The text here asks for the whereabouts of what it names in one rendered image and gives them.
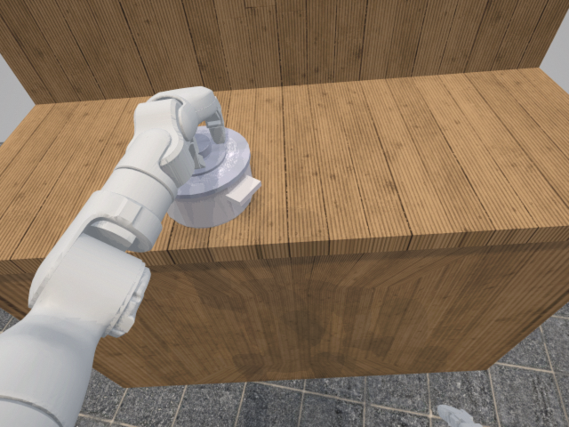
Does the left robot upper arm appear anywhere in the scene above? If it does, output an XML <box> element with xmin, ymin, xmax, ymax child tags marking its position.
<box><xmin>0</xmin><ymin>233</ymin><xmax>151</xmax><ymax>427</ymax></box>

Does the lid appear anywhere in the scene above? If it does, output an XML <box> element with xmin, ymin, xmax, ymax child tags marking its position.
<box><xmin>176</xmin><ymin>125</ymin><xmax>251</xmax><ymax>199</ymax></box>

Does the table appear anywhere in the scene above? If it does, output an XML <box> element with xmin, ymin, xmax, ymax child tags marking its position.
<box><xmin>0</xmin><ymin>0</ymin><xmax>569</xmax><ymax>388</ymax></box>

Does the robot left hand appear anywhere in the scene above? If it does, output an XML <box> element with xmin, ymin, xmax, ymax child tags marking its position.
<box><xmin>147</xmin><ymin>86</ymin><xmax>226</xmax><ymax>169</ymax></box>

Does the knob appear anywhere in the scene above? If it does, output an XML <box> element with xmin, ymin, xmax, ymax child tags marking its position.
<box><xmin>195</xmin><ymin>133</ymin><xmax>212</xmax><ymax>158</ymax></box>

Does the robot right hand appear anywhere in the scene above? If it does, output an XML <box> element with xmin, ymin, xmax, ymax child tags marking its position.
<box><xmin>437</xmin><ymin>405</ymin><xmax>483</xmax><ymax>427</ymax></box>

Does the pot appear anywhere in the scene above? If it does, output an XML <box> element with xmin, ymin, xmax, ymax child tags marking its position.
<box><xmin>167</xmin><ymin>164</ymin><xmax>261</xmax><ymax>229</ymax></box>

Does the left robot forearm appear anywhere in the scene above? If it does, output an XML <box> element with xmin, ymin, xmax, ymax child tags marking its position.
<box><xmin>28</xmin><ymin>93</ymin><xmax>198</xmax><ymax>309</ymax></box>

